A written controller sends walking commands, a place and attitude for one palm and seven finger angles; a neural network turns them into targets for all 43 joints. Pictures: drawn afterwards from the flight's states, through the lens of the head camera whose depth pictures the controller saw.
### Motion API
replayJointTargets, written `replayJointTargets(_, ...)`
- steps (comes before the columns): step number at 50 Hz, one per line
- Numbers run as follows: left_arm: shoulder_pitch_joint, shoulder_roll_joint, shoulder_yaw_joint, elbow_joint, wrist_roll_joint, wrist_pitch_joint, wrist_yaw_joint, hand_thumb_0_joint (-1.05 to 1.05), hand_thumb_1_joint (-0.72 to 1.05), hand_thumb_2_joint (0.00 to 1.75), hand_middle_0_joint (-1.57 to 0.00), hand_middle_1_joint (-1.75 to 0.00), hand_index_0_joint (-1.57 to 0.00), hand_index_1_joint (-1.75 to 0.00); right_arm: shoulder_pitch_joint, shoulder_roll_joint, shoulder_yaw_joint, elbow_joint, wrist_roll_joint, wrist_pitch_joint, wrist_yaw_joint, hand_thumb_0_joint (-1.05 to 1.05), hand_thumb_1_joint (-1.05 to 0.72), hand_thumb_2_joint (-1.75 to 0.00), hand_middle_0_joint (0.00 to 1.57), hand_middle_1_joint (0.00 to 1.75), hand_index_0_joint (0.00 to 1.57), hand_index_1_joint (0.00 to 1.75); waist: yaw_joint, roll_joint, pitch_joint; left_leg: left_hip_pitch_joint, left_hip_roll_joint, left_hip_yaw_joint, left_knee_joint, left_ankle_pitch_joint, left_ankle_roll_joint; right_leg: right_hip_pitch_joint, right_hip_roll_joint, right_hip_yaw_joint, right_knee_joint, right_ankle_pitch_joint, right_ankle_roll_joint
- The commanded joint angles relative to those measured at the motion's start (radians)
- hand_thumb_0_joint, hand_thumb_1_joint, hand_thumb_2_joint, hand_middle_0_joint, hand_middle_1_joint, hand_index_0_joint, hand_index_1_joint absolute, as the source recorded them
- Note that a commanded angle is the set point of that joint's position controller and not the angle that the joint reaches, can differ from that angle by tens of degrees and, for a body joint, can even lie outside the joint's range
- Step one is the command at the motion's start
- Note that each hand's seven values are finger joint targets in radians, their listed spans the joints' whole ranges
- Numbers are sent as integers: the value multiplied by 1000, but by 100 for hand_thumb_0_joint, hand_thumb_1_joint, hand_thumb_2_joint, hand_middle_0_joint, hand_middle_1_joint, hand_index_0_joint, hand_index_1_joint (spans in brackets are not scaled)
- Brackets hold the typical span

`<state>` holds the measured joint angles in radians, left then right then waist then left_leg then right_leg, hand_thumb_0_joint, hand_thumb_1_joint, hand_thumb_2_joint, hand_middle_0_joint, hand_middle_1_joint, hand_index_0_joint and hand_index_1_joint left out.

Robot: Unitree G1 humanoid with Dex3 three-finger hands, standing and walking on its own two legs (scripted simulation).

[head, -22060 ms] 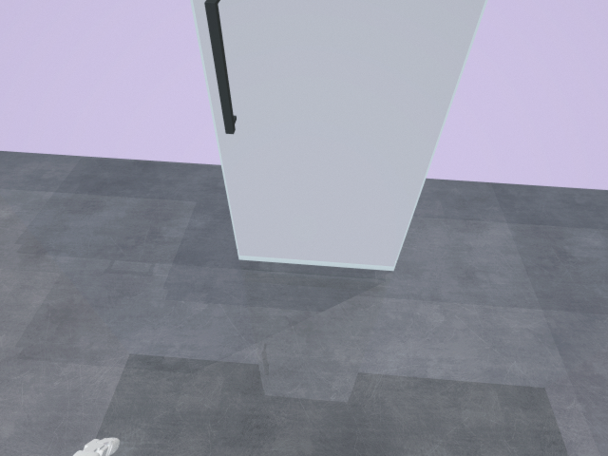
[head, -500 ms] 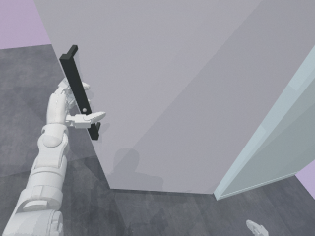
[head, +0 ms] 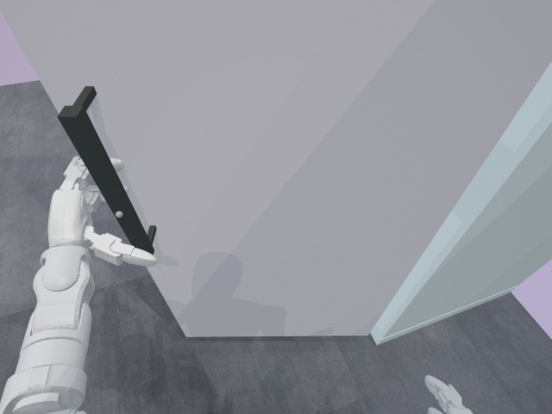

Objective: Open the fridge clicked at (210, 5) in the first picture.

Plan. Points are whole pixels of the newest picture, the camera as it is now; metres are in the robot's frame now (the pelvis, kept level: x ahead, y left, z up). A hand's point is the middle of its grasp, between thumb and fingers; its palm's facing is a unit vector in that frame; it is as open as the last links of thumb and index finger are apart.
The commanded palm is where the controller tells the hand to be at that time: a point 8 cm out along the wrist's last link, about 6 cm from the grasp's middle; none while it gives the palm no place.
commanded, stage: slip the hand off the handle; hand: left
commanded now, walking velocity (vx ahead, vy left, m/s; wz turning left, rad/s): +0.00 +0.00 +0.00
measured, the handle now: (122, 189) +0.41 +0.25 +0.10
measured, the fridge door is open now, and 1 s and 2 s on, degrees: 71 71 71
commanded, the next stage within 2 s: draw the hand back to the body in 1.18 s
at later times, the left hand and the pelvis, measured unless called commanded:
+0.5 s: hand (63, 225) +0.34 +0.31 +0.10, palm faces +0.28 -0.94 -0.22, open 14.7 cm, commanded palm +0.30 +0.35 +0.11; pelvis +0.02 +0.01 +0.00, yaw +1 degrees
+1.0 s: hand (51, 278) +0.26 +0.29 +0.10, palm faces +0.28 -0.93 -0.23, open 14.7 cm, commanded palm +0.21 +0.33 +0.11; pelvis +0.01 +0.01 -0.01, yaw +2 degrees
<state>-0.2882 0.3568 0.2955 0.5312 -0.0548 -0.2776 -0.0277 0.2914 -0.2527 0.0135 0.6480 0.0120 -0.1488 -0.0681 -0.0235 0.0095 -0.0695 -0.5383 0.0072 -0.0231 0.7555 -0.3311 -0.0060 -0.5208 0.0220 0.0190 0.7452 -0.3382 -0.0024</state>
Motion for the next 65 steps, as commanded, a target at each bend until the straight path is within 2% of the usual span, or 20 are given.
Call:
replayJointTargets(1,-281,277,104,-270,-28,-46,-17,0,-55,20,-25,-115,-25,-115,-13,-145,-57,-132,-2,-41,-12,0,-90,-90,20,30,20,30,25,32,-291,136,-18,38,-85,200,38,143,-3,-23,-108,235,-13)
replayJointTargets(3,-233,286,123,-280,-33,-50,-39,0,-55,20,-25,-115,-25,-115,-1,-148,-62,-130,-4,-43,-11,0,-90,-90,20,30,20,30,29,20,-299,147,-15,31,-68,267,38,147,1,-29,-92,297,-15)
replayJointTargets(7,-188,249,91,-353,-53,-47,-94,0,-55,20,-25,-115,-25,-115,-1,-147,-65,-135,-1,-49,-6,0,-90,-90,20,30,20,30,25,87,-313,208,-8,15,-46,385,27,112,8,-44,-68,341,-21)
replayJointTargets(10,-154,225,77,-375,-72,-24,-118,0,-55,20,-25,-115,-25,-115,-6,-146,-67,-140,4,-53,-8,0,-90,-90,20,30,20,30,24,75,-287,217,-2,-1,-48,394,15,81,10,-56,-67,317,-20)
replayJointTargets(12,-163,255,107,-364,-78,-12,-122,0,-55,20,-25,-115,-25,-115,-4,-153,-64,-134,5,-54,-15,0,-90,-90,20,30,20,30,23,47,-260,192,-5,-6,-48,366,15,75,12,-58,-69,301,-22)
replayJointTargets(15,-140,262,115,-393,-74,-8,-130,0,-55,20,-25,-115,-25,-115,-11,-147,-63,-142,4,-56,-14,0,-90,-90,20,30,20,30,32,71,-284,207,-5,-14,-48,395,3,74,10,-62,-58,297,-23)
replayJointTargets(18,-185,321,160,-398,-72,-13,-130,0,-55,20,-25,-115,-25,-115,-11,-151,-60,-136,-2,-55,-20,0,-90,-90,20,30,20,30,33,92,-291,193,-10,-18,-44,355,3,66,11,-58,-56,272,-25)
replayJointTargets(24,-184,369,208,-303,-89,-15,-174,0,-55,20,-25,-115,-25,-115,-11,-152,-50,-134,2,-49,-29,0,-90,-90,20,30,20,30,39,83,-270,140,-14,-15,-51,273,7,64,12,-57,-59,222,-27)
replayJointTargets(26,-124,312,168,-314,-103,-14,-199,0,-55,20,-25,-115,-25,-115,-19,-148,-51,-155,4,-56,-24,0,-90,-90,20,30,20,30,52,98,-275,148,-15,-19,-56,262,6,67,15,-62,-59,203,-30)
replayJointTargets(27,-58,315,184,-320,-113,-14,-206,0,-55,20,-25,-115,-25,-115,-16,-150,-54,-167,4,-58,-20,0,-90,-90,20,30,20,30,65,95,-287,146,-15,-17,-50,280,10,85,17,-61,-59,216,-32)
replayJointTargets(31,-11,315,192,-387,-135,-14,-211,0,-55,20,-25,-115,-25,-115,-22,-153,-56,-180,8,-62,-15,0,-90,-90,20,30,20,30,59,65,-274,134,-13,-24,-54,251,9,67,20,-67,-54,196,-27)
replayJointTargets(33,48,323,214,-429,-143,-18,-201,0,-55,20,-25,-115,-25,-115,-33,-151,-55,-192,7,-65,-13,0,-90,-90,20,30,20,30,72,68,-263,112,-16,-22,-57,233,11,79,18,-67,-52,184,-27)
replayJointTargets(45,147,274,169,-593,-140,-23,-150,0,-55,20,-25,-115,-25,-115,-82,-141,-39,-187,7,-109,-36,0,-90,-90,20,30,20,30,56,93,-180,96,-17,-30,-82,47,18,34,12,-58,-78,27,-24)
replayJointTargets(48,225,283,194,-606,-152,-18,-158,0,-55,20,-25,-115,-25,-115,-85,-139,-39,-189,6,-118,-39,0,-90,-90,20,30,20,30,73,71,-204,89,-22,-21,-75,73,21,73,7,-51,-81,56,-23)
replayJointTargets(50,293,239,164,-630,-162,-11,-167,0,-55,20,-25,-115,-25,-115,-95,-131,-34,-199,8,-125,-35,0,-90,-90,20,30,20,30,78,81,-174,89,-23,-19,-81,72,18,70,7,-57,-82,59,-22)
replayJointTargets(53,314,271,204,-637,-177,2,-172,0,-55,20,-25,-115,-25,-115,-96,-136,-33,-198,9,-127,-40,0,-90,-90,20,30,20,30,75,34,-142,55,-25,-11,-72,45,25,70,3,-43,-99,36,-15)
replayJointTargets(57,414,260,215,-699,-192,-8,-186,0,-55,20,-25,-115,-25,-115,-98,-132,-36,-208,7,-140,-39,0,-90,-90,20,30,20,30,90,43,-154,63,-28,-8,-60,84,25,96,2,-41,-90,72,-19)
replayJointTargets(59,433,239,192,-744,-197,-15,-193,0,-55,20,-25,-115,-25,-115,-97,-128,-35,-206,5,-149,-39,0,-90,-90,20,30,20,30,81,71,-148,73,-29,-6,-53,92,25,82,0,-41,-87,86,-17)
replayJointTargets(61,390,256,202,-729,-201,-18,-196,0,-55,20,-25,-115,-25,-115,-95,-135,-32,-192,6,-153,-47,0,-90,-90,20,30,20,30,65,36,-103,46,-28,-13,-51,56,25,54,1,-39,-95,45,-14)
replayJointTargets(65,349,249,193,-718,-208,-31,-209,0,-55,20,-25,-115,-25,-115,-96,-137,-34,-173,10,-173,-65,0,-90,-90,20,30,20,30,60,46,-112,47,-30,-13,-37,25,27,37,-4,-24,-104,-6,-12)
